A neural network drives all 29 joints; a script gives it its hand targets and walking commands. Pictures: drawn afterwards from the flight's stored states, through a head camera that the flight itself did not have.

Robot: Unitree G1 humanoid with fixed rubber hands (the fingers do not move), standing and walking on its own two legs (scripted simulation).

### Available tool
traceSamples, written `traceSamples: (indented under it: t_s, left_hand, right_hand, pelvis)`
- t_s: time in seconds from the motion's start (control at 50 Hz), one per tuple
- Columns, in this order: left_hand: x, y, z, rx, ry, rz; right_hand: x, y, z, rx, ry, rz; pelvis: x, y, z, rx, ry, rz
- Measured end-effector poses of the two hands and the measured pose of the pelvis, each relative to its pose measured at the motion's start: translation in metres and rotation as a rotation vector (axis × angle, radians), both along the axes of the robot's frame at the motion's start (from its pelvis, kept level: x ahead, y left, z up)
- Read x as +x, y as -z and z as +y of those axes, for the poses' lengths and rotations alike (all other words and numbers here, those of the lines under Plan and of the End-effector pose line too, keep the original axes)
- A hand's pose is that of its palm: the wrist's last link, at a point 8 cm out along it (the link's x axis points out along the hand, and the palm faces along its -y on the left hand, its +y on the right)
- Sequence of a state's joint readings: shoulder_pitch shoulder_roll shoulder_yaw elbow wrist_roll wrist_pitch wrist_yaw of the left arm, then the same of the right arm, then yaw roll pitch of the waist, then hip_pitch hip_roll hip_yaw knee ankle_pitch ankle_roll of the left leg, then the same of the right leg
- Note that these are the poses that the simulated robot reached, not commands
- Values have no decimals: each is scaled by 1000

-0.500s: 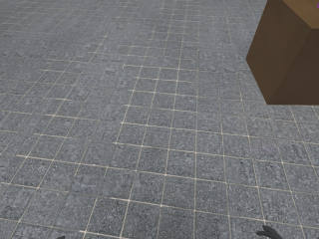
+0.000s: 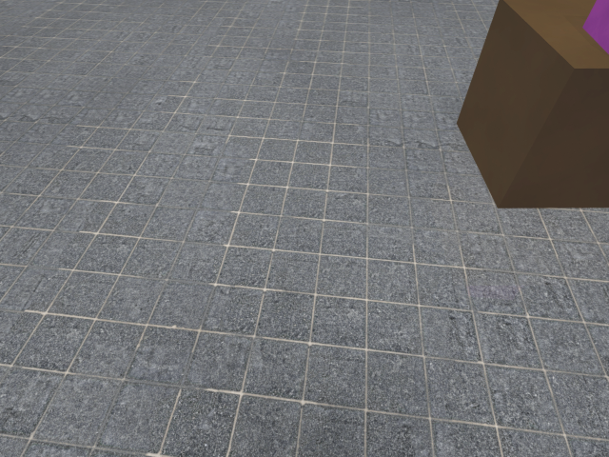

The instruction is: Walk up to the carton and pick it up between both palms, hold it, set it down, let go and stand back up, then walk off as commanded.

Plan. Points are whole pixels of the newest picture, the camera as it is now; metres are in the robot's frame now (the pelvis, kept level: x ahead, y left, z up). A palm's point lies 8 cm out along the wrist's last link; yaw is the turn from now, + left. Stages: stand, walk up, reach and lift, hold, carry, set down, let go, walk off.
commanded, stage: stand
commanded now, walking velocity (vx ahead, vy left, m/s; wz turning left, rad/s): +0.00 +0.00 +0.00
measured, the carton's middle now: out of the picture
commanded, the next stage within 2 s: walk up in 1.36 s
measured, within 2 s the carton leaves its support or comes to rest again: neither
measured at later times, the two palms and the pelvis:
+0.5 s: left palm out of the picture +0.07 +0.30 -0.11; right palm out of the picture +0.08 -0.30 -0.11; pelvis +0.00 +0.00 +0.00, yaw -1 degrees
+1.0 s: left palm out of the picture +0.09 +0.30 -0.11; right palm out of the picture +0.07 -0.29 -0.11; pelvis +0.01 +0.01 +0.01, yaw -1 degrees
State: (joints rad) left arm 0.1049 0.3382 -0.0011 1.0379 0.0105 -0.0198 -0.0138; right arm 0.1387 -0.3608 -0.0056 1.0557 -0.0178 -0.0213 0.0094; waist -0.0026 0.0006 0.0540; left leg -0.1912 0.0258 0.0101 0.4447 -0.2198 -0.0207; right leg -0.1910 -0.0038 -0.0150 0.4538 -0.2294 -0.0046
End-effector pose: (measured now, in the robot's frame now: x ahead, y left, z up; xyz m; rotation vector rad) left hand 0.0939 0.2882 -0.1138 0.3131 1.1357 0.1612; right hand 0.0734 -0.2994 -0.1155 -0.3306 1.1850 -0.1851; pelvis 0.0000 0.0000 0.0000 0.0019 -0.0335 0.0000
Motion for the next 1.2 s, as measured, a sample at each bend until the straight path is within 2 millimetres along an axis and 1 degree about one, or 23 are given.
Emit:
traceSamples:
  t_s: [0.16,0.28,0.4,0.52,0.6,0.78,0.92,1.08,1.2]
  left_hand:
    - [0,-5,7,12,-13,-4]
    - [-8,-5,12,26,-19,15]
    - [-18,-3,12,25,-20,48]
    - [-20,-2,12,19,-19,60]
    - [-18,-1,12,18,-17,68]
    - [-6,-2,10,12,-8,45]
    - [-5,-2,12,17,-2,55]
    - [-4,0,11,12,-3,66]
    - [1,-1,13,17,-7,66]
  right_hand:
    - [5,-3,-1,-5,5,-7]
    - [8,-5,1,-3,-2,-18]
    - [9,-5,2,0,3,-14]
    - [7,-5,2,2,15,-1]
    - [6,-6,3,1,19,-4]
    - [1,-4,4,-2,24,23]
    - [-2,-3,4,-1,33,33]
    - [5,-4,6,1,27,29]
    - [13,-7,6,-1,27,0]
  pelvis:
    - [0,-3,1,-2,-2,-11]
    - [-2,-4,1,1,2,-11]
    - [-1,-4,2,0,3,-6]
    - [0,-5,3,-1,10,-1]
    - [0,-5,4,-2,12,-4]
    - [3,-6,6,0,13,-1]
    - [6,-6,6,1,13,3]
    - [8,-6,6,-1,16,5]
    - [10,-6,7,0,24,7]
